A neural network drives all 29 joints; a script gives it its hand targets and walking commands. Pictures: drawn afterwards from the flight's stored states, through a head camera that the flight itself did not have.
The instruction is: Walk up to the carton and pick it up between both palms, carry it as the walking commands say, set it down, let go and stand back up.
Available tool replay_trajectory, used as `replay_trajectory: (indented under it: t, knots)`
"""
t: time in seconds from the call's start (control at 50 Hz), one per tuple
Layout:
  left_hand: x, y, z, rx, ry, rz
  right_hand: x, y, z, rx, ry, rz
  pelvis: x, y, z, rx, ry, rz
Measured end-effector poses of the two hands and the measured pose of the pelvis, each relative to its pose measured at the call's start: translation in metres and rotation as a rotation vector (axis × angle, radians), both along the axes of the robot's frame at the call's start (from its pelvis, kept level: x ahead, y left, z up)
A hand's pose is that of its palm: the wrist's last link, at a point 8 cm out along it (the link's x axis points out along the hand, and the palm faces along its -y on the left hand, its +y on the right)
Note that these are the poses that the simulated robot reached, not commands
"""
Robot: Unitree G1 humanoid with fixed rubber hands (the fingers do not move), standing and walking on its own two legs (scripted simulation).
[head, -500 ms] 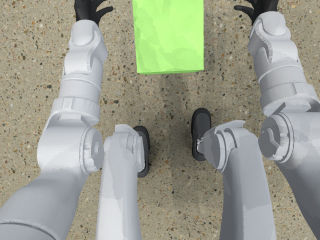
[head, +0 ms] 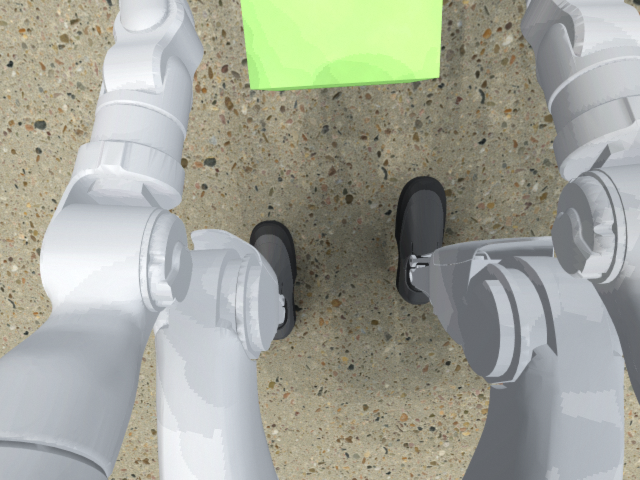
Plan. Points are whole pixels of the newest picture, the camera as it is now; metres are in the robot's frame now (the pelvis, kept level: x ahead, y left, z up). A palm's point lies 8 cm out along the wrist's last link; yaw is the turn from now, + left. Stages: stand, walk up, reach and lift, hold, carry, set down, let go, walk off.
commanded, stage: reach and lift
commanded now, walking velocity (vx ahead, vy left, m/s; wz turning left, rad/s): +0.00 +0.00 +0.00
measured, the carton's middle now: out of the picture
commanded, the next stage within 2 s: none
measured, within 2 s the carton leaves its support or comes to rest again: leaves its support in 1.70 s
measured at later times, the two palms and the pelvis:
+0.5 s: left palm out of the picture +0.54 +0.17 -0.21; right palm out of the picture +0.56 -0.16 -0.22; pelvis +0.00 +0.00 -0.02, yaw +0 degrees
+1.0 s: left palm out of the picture +0.55 +0.15 -0.20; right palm out of the picture +0.56 -0.13 -0.22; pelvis +0.00 +0.00 -0.02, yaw +0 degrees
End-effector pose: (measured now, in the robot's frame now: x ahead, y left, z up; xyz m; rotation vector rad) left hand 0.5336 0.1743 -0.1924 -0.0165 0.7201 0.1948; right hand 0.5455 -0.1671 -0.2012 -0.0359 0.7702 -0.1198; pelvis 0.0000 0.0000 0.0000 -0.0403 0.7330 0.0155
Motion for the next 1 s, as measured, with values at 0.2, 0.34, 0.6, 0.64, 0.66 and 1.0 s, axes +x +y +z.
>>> replay_trajectory:
  t: [0.2,0.34,0.6,0.64,0.66,1.0]
  knots:
    - [0.007,0.003,-0.017,-0.010,-0.006,-0.015,0.014,0.006,-0.011,-0.015,-0.030,0.018,0.000,0.002,-0.018,-0.002,-0.034,-0.002]
    - [0.008,0.003,-0.017,-0.012,-0.013,-0.023,0.011,0.005,-0.014,-0.017,-0.012,0.013,-0.001,0.002,-0.019,-0.004,-0.037,-0.002]
    - [0.009,-0.006,-0.016,-0.017,-0.015,-0.048,0.011,0.011,-0.015,-0.020,-0.012,0.040,-0.001,0.002,-0.019,-0.004,-0.037,-0.001]
    - [0.010,-0.010,-0.015,-0.026,-0.020,-0.054,0.011,0.013,-0.015,-0.022,-0.013,0.048,-0.001,0.002,-0.019,-0.004,-0.037,-0.001]
    - [0.011,-0.013,-0.014,-0.031,-0.023,-0.057,0.012,0.014,-0.015,-0.023,-0.013,0.052,-0.001,0.002,-0.019,-0.004,-0.037,-0.001]
    - [0.012,-0.023,-0.012,-0.016,-0.040,-0.092,0.015,0.035,-0.019,0.008,-0.020,0.101,0.000,0.003,-0.018,-0.005,-0.036,0.000]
